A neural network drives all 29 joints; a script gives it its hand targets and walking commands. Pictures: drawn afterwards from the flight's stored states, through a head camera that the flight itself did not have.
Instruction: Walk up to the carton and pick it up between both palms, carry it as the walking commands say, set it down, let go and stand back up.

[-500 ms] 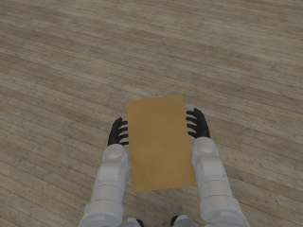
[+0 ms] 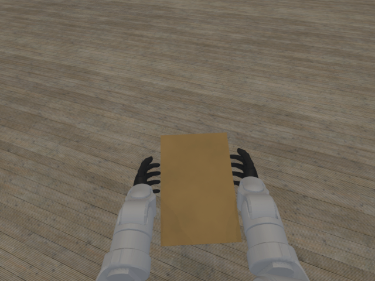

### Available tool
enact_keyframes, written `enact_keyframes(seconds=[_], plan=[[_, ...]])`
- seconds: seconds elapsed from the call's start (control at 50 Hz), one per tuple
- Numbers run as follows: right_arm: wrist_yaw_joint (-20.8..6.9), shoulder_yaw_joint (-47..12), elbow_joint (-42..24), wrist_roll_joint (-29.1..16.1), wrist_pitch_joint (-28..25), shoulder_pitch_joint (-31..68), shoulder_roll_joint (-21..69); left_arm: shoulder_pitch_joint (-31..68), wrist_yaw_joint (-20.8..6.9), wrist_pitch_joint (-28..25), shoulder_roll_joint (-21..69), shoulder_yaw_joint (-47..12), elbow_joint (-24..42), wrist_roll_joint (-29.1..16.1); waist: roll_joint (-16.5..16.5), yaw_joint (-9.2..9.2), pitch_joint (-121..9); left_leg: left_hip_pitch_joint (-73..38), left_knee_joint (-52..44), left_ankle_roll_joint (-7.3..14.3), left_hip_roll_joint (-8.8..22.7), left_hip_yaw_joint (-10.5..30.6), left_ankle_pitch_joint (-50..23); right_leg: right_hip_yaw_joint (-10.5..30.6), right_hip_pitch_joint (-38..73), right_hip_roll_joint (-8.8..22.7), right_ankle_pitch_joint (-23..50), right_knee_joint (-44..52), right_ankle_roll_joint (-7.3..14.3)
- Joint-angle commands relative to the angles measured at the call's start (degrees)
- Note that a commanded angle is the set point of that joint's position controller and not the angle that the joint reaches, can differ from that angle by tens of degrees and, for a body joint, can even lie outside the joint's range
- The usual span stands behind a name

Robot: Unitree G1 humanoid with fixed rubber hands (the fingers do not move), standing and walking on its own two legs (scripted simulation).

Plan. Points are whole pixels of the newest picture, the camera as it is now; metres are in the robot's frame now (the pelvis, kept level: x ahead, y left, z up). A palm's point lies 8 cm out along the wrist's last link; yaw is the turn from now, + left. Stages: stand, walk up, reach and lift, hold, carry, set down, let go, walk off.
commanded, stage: reach and lift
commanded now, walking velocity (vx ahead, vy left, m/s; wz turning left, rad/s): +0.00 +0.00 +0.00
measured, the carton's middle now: (195, 193) +0.36 -0.01 -0.06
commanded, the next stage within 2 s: hold in 1.22 s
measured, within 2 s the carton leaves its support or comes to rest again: neither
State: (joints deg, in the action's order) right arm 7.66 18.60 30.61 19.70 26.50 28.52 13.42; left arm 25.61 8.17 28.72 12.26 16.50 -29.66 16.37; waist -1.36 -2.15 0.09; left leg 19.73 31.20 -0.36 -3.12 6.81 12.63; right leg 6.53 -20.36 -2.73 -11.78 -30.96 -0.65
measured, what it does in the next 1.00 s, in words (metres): stands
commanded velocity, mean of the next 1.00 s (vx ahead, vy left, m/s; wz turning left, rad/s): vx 0.00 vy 0.00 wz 0.00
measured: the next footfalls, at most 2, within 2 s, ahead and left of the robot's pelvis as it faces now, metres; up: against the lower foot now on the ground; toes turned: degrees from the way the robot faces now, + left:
none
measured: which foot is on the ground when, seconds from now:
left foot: down 0.00-1.00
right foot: down 0.00-1.00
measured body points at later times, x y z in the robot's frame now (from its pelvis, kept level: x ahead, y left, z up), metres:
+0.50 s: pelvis +0.00 +0.01 +0.00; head -0.07 +0.01 +0.44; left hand +0.33 +0.11 +0.05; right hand +0.34 -0.12 +0.08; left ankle +0.04 +0.12 -0.73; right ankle +0.05 -0.12 -0.73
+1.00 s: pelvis +0.02 +0.00 +0.01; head -0.04 +0.00 +0.45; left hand +0.33 +0.11 +0.04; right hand +0.34 -0.13 +0.06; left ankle +0.04 +0.12 -0.73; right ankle +0.05 -0.12 -0.73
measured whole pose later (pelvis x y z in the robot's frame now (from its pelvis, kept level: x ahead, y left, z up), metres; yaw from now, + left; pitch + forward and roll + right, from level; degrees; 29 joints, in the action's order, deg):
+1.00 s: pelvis +0.02 +0.00 +0.01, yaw +0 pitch -7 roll +0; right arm 5.9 17.9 30.6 19.3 36.2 27.6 13.0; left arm 24.6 8.9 42.0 11.8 14.2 -30.3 17.2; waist -0.2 -1.5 -0.7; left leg 6.0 27.0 -0.5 -2.4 6.5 13.6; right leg 6.9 -7.0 -2.9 -12.8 -27.2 -0.2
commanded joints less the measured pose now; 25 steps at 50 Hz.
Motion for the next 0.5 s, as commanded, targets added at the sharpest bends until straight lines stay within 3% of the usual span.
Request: enact_keyframes(seconds=[0.0,0.02,0.06,0.08,0.1,0.12,0.14,0.16,0.18,0.2,0.22,0.24,0.26,0.28,0.3,0.32,0.34,0.36,0.38,0.42,0.44,0.46,0.48], plan=[[-16.68,-30.22,5.69,-12.09,4.74,23.71,65.71,38.19,-16.84,0.04,61.35,-30.28,2.62,-12.52,2.00,0.66,-22.07,-5.81,-5.40,2.18,-1.43,-1.77,-2.23,-1.80,15.44,-1.71,6.38,3.34,0.74],[-16.95,-31.48,3.14,-13.47,5.00,26.75,66.44,42.94,-17.03,0.62,64.17,-32.63,4.91,-14.73,1.21,-0.95,-26.19,-8.38,-5.67,1.68,-1.81,-2.36,-2.09,-2.20,16.59,-2.04,5.35,4.34,0.63],[-17.01,-28.56,4.91,-13.19,6.61,28.23,64.61,41.84,-16.88,2.34,62.53,-29.68,2.02,-13.66,0.73,0.70,-20.33,-6.15,-6.16,1.55,-1.42,-2.62,2.81,-2.08,15.00,-1.73,1.01,4.63,0.91],[-16.83,-27.79,6.44,-13.00,7.05,27.40,65.08,43.55,-17.13,2.88,62.42,-29.65,1.98,-13.81,-0.25,-1.16,-21.06,-8.00,-6.51,1.39,-1.31,-2.62,4.51,-1.96,15.16,-1.49,-0.23,5.50,1.04],[-17.02,-24.85,10.37,-11.79,8.43,26.35,63.89,42.41,-16.77,3.88,60.17,-25.44,-2.02,-12.07,2.05,0.62,-13.48,-5.14,-6.75,1.86,-0.85,-2.59,7.26,-2.27,11.61,-1.39,-3.33,5.11,0.83],[-17.12,-23.62,12.57,-10.61,8.87,25.25,65.38,46.96,-16.85,3.34,60.40,-25.65,0.95,-12.65,3.17,-1.50,-14.49,-5.85,-6.92,2.13,-0.65,-2.05,8.48,-1.57,13.26,-1.23,-4.79,6.52,1.19],[-17.27,-22.65,13.43,-11.36,9.20,25.55,65.23,46.68,-16.92,4.04,60.64,-25.63,-0.66,-12.71,1.01,-0.93,-14.20,-5.44,-7.80,1.83,-0.39,-2.26,9.77,-1.80,13.97,-1.14,-5.15,6.15,1.37],[-17.26,-21.55,14.05,-11.30,9.84,28.64,63.94,47.36,-16.89,4.39,58.79,-22.37,-2.74,-12.23,2.83,-0.11,-10.44,-3.39,-7.72,2.09,-0.75,-2.51,10.40,-1.69,13.42,-1.02,-6.28,6.19,0.69],[-17.11,-21.69,13.97,-11.34,9.70,28.38,66.08,51.15,-17.06,3.90,60.00,-22.66,-1.21,-12.53,2.07,-0.73,-14.30,-6.79,-7.02,1.96,-0.88,-2.66,9.72,0.07,14.91,-0.25,-7.83,7.59,0.96],[-17.29,-19.25,15.83,-11.23,10.18,30.50,65.78,51.69,-17.05,4.36,58.14,-20.44,-2.89,-11.55,2.96,0.46,-11.47,-6.06,-6.98,2.10,-0.49,-2.75,11.34,-0.07,13.41,0.08,-9.68,7.24,0.69],[-17.35,-20.04,14.55,-11.76,10.14,31.18,65.45,52.84,-17.00,4.35,59.01,-21.17,-1.24,-12.52,1.26,-0.09,-13.07,-6.64,-7.17,2.04,-0.48,-2.66,9.88,0.16,15.04,0.11,-8.50,7.06,0.93],[-17.44,-19.46,14.38,-12.01,10.51,31.31,65.92,52.51,-16.75,4.79,58.64,-21.01,-1.87,-12.31,1.41,0.68,-12.85,-7.54,-7.54,1.85,-0.13,-2.69,8.51,-0.05,15.41,-0.14,-5.57,6.70,1.01],[-17.48,-20.51,15.13,-12.64,10.65,32.36,66.56,55.06,-16.45,4.70,58.96,-22.08,0.23,-13.07,1.40,-0.26,-14.25,-7.82,-7.11,1.49,-0.52,-2.76,7.50,-0.33,16.71,-0.01,-4.68,6.69,0.66],[-17.65,-18.41,16.54,-11.50,10.90,30.31,65.70,55.88,-16.07,4.57,58.69,-21.85,0.84,-12.75,1.40,0.78,-13.67,-8.48,-8.11,1.80,0.43,-1.76,6.99,-0.81,15.70,-0.62,-2.82,6.04,0.86],[-17.86,-18.27,14.69,-11.60,10.07,33.25,64.47,56.12,-16.04,4.95,61.18,-23.42,-0.66,-13.66,-0.32,-1.61,-15.84,-9.27,-7.84,0.94,0.30,-2.21,7.18,-1.19,16.19,-0.76,-2.48,6.06,1.25],[-17.82,-16.78,17.92,-10.83,10.40,31.85,64.06,59.17,-15.86,4.68,59.81,-21.88,1.02,-13.36,-1.01,-0.30,-13.86,-8.18,-8.44,0.84,0.23,-2.39,8.14,-1.07,15.54,-0.73,-3.11,6.35,1.39],[-17.85,-15.76,18.53,-10.79,10.43,30.37,63.71,57.90,-15.30,5.14,59.73,-22.29,-0.12,-13.49,-0.10,-1.90,-12.45,-8.89,-8.11,0.45,0.77,-2.04,6.86,-1.34,15.03,-0.84,-1.74,5.51,1.25],[-17.92,-14.82,20.16,-10.13,10.87,29.96,63.97,59.83,-15.22,5.18,60.55,-22.57,1.52,-12.90,-1.97,-1.90,-13.33,-9.49,-8.52,0.24,0.98,-1.88,8.74,-1.37,15.28,-1.18,-2.89,5.61,1.49],[-17.93,-13.14,21.43,-9.62,11.22,28.91,63.23,55.95,-14.78,5.50,58.38,-19.06,-2.00,-11.75,1.02,-0.69,-9.98,-7.00,-8.47,0.87,1.05,-1.24,8.41,-1.02,15.88,-0.58,-3.34,5.63,1.30],[-18.42,-10.26,22.61,-7.90,11.57,29.05,61.67,54.80,-14.64,6.41,59.06,-16.93,-4.12,-10.06,-1.54,-1.46,-7.86,-8.15,-9.58,0.48,0.66,-1.44,11.15,-1.77,14.14,-0.84,-7.16,6.57,1.71],[-18.23,-10.06,23.26,-7.91,11.62,29.83,61.07,53.72,-14.68,6.29,57.16,-15.51,-5.30,-9.60,-0.59,-0.30,-7.57,-7.53,-9.66,0.92,0.99,-1.13,10.61,-1.30,14.88,-0.62,-6.56,6.17,1.78],[-18.49,-10.16,21.10,-7.62,11.31,31.60,60.37,54.47,-14.93,6.51,58.95,-16.14,-4.62,-9.42,-3.57,-1.25,-8.99,-8.17,-10.38,0.78,0.56,-1.76,13.01,-1.64,14.21,-0.91,-8.76,6.66,2.00],[-18.72,-10.86,19.98,-8.12,10.48,34.02,60.74,54.63,-14.67,5.66,58.33,-15.69,-4.92,-9.59,-1.91,0.18,-9.62,-8.80,-9.77,0.87,0.52,-1.41,10.58,-1.36,13.98,-0.67,-7.95,6.35,1.88]])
